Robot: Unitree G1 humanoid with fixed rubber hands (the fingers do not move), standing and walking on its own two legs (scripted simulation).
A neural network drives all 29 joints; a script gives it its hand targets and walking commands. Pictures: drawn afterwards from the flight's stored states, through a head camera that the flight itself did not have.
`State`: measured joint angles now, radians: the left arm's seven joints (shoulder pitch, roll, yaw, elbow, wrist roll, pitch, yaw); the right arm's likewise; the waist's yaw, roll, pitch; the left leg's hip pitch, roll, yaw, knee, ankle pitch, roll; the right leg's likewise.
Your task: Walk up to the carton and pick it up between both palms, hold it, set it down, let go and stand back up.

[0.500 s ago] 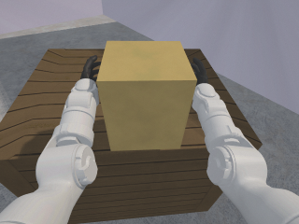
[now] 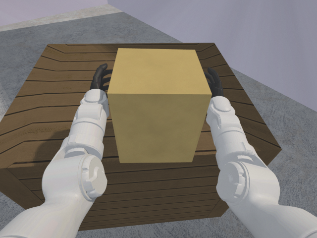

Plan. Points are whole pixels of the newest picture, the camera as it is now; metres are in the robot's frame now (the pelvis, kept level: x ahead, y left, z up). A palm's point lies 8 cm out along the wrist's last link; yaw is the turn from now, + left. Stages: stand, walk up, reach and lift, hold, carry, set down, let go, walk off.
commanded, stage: set down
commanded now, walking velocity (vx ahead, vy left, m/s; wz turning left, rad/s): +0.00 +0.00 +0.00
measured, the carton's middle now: (156, 107) +0.43 -0.02 +0.10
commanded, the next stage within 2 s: none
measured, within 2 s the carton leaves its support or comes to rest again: rests again in 0.40 s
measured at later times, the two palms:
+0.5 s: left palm (99, 100) +0.43 +0.14 +0.13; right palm (213, 105) +0.40 -0.16 +0.13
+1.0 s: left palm (100, 100) +0.43 +0.13 +0.13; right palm (213, 106) +0.40 -0.17 +0.12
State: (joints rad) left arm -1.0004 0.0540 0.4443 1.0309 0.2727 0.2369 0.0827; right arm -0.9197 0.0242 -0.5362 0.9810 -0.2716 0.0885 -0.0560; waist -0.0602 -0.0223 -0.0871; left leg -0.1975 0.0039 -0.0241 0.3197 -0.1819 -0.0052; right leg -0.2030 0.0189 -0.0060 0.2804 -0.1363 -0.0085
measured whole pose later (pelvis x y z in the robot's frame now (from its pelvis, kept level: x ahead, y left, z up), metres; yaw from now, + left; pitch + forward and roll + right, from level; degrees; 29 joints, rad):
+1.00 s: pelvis +0.00 +0.01 +0.00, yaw -1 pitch +2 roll +0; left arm -0.93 -0.04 0.54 0.91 0.39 0.17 0.03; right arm -0.83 0.09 -0.68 0.85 -0.42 -0.03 0.03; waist -0.04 -0.02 -0.02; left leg -0.16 0.00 0.02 0.29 -0.18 0.01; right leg -0.17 0.00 -0.02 0.26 -0.13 0.00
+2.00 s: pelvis +0.01 +0.01 +0.00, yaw -3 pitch +5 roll -1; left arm -0.92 0.03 0.40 0.97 0.26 0.13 0.09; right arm -0.86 -0.01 -0.48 0.99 -0.24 -0.04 0.01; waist -0.02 -0.02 -0.02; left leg -0.23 0.02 0.07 0.35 -0.21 0.01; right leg -0.25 0.01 -0.02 0.29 -0.14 0.00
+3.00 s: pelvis -0.03 -0.01 -0.01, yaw -1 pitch +13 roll +0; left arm -1.31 0.38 -0.09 1.26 -0.33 0.26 0.08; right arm -1.23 -0.32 -0.02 1.16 0.36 0.29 -0.13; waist -0.06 -0.02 -0.20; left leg -0.47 0.04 0.01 0.41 -0.16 -0.03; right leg -0.48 0.03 -0.06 0.35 -0.10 -0.04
